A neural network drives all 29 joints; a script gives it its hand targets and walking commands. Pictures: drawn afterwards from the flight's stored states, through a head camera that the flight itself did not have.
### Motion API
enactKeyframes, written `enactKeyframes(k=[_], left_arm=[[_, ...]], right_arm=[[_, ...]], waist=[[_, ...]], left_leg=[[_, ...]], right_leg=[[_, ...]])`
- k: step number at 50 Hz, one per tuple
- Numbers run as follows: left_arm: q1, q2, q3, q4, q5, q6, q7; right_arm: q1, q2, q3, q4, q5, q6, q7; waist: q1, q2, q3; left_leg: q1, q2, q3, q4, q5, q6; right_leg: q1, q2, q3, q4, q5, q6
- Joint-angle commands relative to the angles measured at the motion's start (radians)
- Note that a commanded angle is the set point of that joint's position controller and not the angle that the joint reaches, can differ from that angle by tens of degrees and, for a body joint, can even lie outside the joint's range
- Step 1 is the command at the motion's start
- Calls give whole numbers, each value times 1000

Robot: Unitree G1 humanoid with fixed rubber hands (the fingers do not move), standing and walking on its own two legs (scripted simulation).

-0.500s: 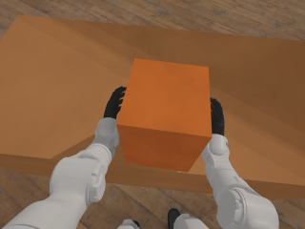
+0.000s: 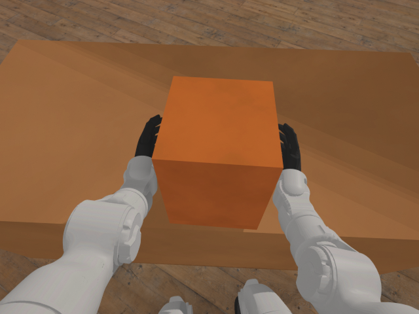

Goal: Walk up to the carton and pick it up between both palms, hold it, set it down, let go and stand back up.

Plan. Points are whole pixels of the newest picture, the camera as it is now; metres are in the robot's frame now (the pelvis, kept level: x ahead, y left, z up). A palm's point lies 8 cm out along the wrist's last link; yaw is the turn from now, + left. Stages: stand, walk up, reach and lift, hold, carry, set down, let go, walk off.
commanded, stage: set down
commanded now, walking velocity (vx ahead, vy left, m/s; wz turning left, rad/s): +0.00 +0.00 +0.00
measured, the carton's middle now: (217, 157) +0.41 -0.06 -0.01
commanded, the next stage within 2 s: none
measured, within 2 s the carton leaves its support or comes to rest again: rests again in 0.46 s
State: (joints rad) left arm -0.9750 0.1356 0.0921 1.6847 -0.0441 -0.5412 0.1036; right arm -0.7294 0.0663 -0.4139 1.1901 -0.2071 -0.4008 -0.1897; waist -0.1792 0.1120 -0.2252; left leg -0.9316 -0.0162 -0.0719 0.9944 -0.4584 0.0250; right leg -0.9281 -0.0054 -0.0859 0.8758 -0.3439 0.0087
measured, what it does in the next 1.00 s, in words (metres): stands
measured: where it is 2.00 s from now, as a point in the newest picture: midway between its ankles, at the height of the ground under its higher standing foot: outside the picture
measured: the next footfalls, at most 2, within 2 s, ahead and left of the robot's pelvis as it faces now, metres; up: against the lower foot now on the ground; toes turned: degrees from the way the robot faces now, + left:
none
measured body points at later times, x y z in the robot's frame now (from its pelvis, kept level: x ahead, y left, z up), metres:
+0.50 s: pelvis -0.01 +0.00 -0.01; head +0.08 +0.01 +0.43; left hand +0.45 +0.09 +0.01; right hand +0.37 -0.20 +0.01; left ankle +0.00 +0.10 -0.68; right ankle +0.03 -0.13 -0.68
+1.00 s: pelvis -0.02 -0.01 -0.01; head +0.10 -0.01 +0.43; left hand +0.45 +0.09 +0.00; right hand +0.37 -0.20 +0.00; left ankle +0.00 +0.10 -0.68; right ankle +0.03 -0.13 -0.68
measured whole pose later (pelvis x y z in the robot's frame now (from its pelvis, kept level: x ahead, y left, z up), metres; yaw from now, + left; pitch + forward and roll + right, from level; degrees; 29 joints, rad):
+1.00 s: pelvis -0.02 -0.01 -0.01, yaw +0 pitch +23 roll -2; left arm -1.05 0.20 0.34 1.69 0.15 -0.59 0.04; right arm -0.84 0.11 -0.73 1.26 -0.45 -0.55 -0.13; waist -0.17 0.06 -0.16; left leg -0.99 -0.02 -0.06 1.02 -0.43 0.01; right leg -1.01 0.00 -0.06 0.93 -0.33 0.00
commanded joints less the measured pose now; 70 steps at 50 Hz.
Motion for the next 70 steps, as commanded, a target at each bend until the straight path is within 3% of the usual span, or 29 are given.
enactKeyframes(k=[1,21,43,52,57,60,62,63,65,67,70], left_arm=[[-765,-819,-96,-254,134,-86,-165],[-768,-757,-23,-173,170,-70,-176],[-696,-568,112,-43,301,-42,-207],[-639,-463,192,-56,366,-48,-212],[-594,-365,217,-74,364,-63,-199],[-545,-119,237,-122,299,-70,-142],[-523,138,254,-190,209,-53,-79],[-542,203,221,-228,142,-44,-55],[-563,197,123,-234,27,-47,-40],[-554,205,65,-220,-17,-51,-47],[-552,222,4,-177,-48,-35,-58]], right_arm=[[-713,783,337,-48,-104,-18,166],[-716,744,241,29,-153,-20,186],[-626,636,4,200,-342,-90,207],[-546,584,-96,222,-427,-133,228],[-489,520,-114,217,-433,-145,220],[-438,282,-138,216,-352,-167,163],[-432,-1,-154,207,-213,-194,77],[-469,-81,-107,192,-125,-212,39],[-510,-99,0,151,-6,-239,5],[-528,-145,63,124,82,-248,1],[-552,-228,133,117,204,-240,10]], waist=[[-75,52,-724],[-72,64,-640],[-35,79,-496],[-32,58,-481],[-28,44,-491],[-25,21,-546],[-23,-16,-651],[-20,-24,-731],[-19,-14,-873],[1,-6,-938],[16,17,-947]], left_leg=[[267,-27,-6,-111,404,-87],[247,-15,-11,-96,337,-92],[160,7,42,-162,110,-74],[146,-8,90,-206,78,-59],[159,-13,108,-224,109,-55],[183,-15,122,-221,192,-60],[177,-18,136,-201,304,-72],[156,-21,131,-170,373,-80],[163,-26,114,-98,499,-97],[166,-37,101,-63,568,-111],[237,-34,88,-37,628,-132]], right_leg=[[417,48,25,-33,424,-38],[311,41,10,3,313,-47],[241,22,-5,-30,151,-47],[310,13,1,-93,174,-28],[357,12,4,-112,216,-18],[394,11,14,-110,291,-9],[426,12,45,-97,397,0],[449,15,65,-82,476,1],[510,28,81,-35,629,1],[530,38,78,-5,707,6],[449,52,48,5,685,9]])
